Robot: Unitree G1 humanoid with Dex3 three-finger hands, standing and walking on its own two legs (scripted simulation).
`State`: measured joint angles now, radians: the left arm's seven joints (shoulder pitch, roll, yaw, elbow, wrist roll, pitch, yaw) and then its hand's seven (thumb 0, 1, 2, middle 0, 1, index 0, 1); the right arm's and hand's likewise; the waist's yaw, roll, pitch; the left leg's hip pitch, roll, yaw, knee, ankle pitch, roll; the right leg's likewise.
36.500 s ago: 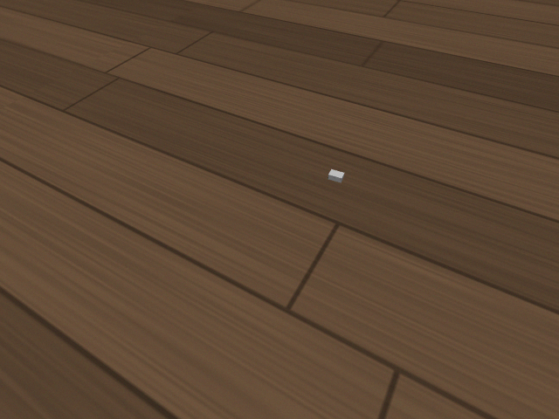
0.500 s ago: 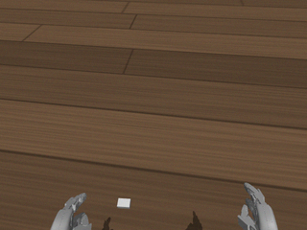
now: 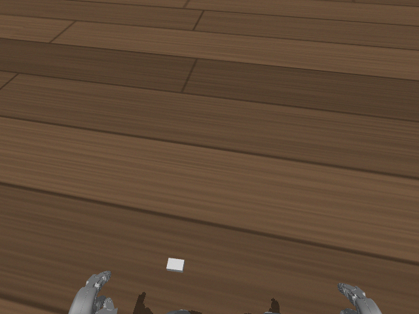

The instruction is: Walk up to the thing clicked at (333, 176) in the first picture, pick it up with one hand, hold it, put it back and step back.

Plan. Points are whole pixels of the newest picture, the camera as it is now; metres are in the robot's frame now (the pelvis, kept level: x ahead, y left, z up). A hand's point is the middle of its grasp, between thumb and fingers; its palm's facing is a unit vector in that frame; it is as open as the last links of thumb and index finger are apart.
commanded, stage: stand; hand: left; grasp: from above
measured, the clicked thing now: (175, 265) +0.41 +0.20 -0.72
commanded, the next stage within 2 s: none
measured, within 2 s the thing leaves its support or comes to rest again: neither
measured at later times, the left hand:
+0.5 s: hand out of the picture +0.03 +0.23 -0.12, palm faces +0.04 -0.94 -0.32, open 7.4 cm
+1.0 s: hand out of the picture +0.05 +0.24 -0.12, palm faces +0.02 -0.94 -0.33, open 7.4 cm
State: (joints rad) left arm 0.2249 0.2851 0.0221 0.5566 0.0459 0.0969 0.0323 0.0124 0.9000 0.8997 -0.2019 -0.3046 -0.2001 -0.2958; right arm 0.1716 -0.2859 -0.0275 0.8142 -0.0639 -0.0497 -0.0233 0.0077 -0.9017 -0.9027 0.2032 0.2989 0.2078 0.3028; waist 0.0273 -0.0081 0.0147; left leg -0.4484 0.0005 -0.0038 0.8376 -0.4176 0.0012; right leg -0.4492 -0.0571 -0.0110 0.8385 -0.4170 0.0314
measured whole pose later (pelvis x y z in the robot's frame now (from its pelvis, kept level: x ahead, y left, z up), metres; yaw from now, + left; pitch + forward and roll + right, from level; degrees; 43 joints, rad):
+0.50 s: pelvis +0.00 +0.00 +0.04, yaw +1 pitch -4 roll +0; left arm 0.20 0.27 0.03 1.11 0.03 0.01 0.03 0.01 0.90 0.90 -0.20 -0.30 -0.20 -0.30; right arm 0.18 -0.28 -0.04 1.08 -0.03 0.01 -0.03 0.00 -0.91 -0.90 0.20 0.30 0.20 0.30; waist 0.02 0.02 0.06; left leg -0.14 0.00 -0.01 0.44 -0.22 0.00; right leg -0.13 -0.05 -0.03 0.42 -0.22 0.04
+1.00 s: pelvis +0.00 +0.00 +0.05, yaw +0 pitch -4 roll +0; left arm 0.15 0.29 0.03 1.16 0.02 0.00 0.02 0.01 0.90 0.90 -0.20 -0.30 -0.20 -0.30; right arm 0.16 -0.31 -0.02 1.13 -0.03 0.00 -0.02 0.00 -0.91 -0.90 0.20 0.30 0.20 0.30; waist 0.01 0.02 0.07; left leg -0.11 0.01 -0.01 0.36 -0.19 -0.01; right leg -0.10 -0.04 -0.03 0.34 -0.18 0.03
